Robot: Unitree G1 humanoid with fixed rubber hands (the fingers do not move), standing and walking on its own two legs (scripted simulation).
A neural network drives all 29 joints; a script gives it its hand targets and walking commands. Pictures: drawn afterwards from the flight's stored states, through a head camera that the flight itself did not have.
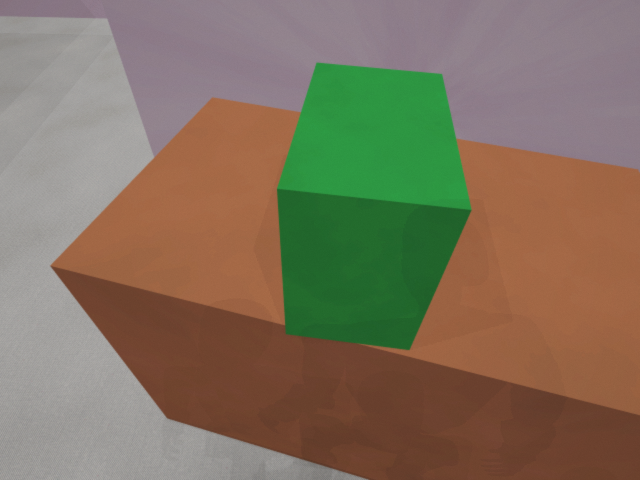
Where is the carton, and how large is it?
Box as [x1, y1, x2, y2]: [277, 63, 471, 349]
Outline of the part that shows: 316,63 277,187 286,333 409,349 471,209 441,74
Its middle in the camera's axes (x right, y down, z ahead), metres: +0.06 -0.04 +0.54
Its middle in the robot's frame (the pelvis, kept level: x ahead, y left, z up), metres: +0.47 -0.05 +0.11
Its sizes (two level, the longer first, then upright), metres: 0.283 0.178 0.272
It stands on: a pedestal, 0.74 m high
